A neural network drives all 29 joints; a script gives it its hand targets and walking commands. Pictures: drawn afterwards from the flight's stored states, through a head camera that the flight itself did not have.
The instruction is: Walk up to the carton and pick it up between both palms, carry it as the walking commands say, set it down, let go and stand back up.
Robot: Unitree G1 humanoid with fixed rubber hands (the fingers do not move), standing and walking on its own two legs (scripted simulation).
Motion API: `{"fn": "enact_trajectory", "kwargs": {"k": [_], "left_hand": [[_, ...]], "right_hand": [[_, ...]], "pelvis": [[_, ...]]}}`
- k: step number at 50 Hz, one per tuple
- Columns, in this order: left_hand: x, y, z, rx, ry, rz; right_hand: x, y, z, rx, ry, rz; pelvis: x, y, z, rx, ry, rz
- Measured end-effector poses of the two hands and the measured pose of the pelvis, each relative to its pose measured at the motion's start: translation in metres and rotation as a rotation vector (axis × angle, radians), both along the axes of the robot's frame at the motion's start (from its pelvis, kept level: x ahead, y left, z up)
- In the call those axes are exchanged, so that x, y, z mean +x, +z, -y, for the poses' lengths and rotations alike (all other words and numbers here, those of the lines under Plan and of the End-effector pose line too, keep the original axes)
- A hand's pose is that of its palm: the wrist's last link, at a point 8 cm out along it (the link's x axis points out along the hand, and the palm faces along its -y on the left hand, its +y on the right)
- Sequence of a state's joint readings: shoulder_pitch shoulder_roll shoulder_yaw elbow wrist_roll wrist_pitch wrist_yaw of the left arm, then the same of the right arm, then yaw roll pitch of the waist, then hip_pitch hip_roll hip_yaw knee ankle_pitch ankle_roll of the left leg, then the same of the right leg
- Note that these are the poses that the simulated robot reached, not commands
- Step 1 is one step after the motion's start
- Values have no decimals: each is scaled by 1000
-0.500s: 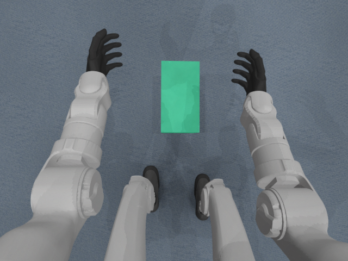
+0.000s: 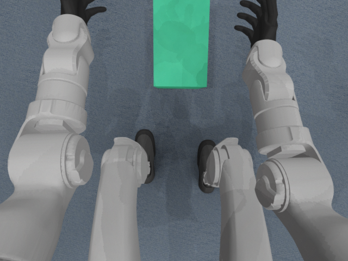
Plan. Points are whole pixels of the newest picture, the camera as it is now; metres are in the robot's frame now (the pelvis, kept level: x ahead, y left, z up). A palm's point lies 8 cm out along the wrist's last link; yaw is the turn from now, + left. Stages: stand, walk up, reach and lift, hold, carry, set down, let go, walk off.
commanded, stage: reach and lift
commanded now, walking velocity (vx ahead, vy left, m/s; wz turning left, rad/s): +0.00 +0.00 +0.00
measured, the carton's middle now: (179, 43) +0.56 -0.01 -0.43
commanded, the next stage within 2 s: none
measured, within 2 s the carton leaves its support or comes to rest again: neither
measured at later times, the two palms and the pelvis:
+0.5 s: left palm (110, 45) +0.52 +0.16 -0.29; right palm (234, 61) +0.49 -0.14 -0.29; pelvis -0.01 +0.00 -0.10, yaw +0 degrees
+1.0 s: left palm (112, 40) +0.55 +0.17 -0.34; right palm (235, 51) +0.52 -0.15 -0.34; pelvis -0.01 +0.00 -0.15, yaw -1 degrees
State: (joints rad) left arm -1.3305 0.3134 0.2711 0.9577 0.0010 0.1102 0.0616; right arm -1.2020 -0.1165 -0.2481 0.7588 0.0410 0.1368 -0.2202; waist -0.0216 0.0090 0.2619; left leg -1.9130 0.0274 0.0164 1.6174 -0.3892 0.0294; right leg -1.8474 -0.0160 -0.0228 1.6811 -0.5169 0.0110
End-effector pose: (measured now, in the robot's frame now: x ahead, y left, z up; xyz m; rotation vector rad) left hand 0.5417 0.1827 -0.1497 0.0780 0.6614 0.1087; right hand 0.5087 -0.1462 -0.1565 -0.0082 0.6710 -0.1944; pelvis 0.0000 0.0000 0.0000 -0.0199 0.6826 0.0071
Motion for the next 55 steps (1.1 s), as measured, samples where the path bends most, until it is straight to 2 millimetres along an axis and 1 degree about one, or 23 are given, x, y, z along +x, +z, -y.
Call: {"fn": "enact_trajectory", "kwargs": {"k": [6,14,19,26,28,31,33,37,39,42,46,55], "left_hand": [[2,-34,6,9,-30,-20],[-6,-81,6,7,-28,-61],[-11,-104,11,-6,-37,-52],[-20,-146,20,-5,-57,-87],[-20,-158,21,-1,-61,-106],[-9,-162,17,2,-48,-78],[-4,-164,16,-1,-46,-59],[-7,-179,17,-12,-66,-107],[-7,-185,16,-15,-65,-121],[-1,-188,11,-10,-60,-99],[3,-190,9,5,-74,-89],[4,-188,11,6,-79,-80]], "right_hand": [[-9,-41,-4,7,1,-58],[-11,-78,-4,-11,14,-68],[-14,-101,-7,-9,20,-83],[-21,-143,-8,5,21,-110],[-15,-151,-5,-6,29,-115],[3,-150,1,-22,32,-72],[9,-151,1,-19,35,-57],[-2,-173,2,-20,60,-148],[-4,-179,5,-27,60,-170],[3,-179,10,-35,56,-140],[10,-179,7,-23,67,-115],[11,-179,8,-19,75,-109]], "pelvis": [[1,-23,-3,-6,1,46],[1,-56,-5,-16,2,56],[-4,-78,-4,-18,2,71],[-15,-107,-2,-15,3,131],[-17,-115,-1,-13,2,144],[-18,-125,0,-12,0,154],[-17,-131,0,-10,-3,155],[-14,-139,1,-10,-7,158],[-12,-142,0,-11,-10,156],[-10,-146,0,-13,-13,152],[-9,-151,0,-14,-14,153],[-9,-154,1,-10,-15,161]]}}
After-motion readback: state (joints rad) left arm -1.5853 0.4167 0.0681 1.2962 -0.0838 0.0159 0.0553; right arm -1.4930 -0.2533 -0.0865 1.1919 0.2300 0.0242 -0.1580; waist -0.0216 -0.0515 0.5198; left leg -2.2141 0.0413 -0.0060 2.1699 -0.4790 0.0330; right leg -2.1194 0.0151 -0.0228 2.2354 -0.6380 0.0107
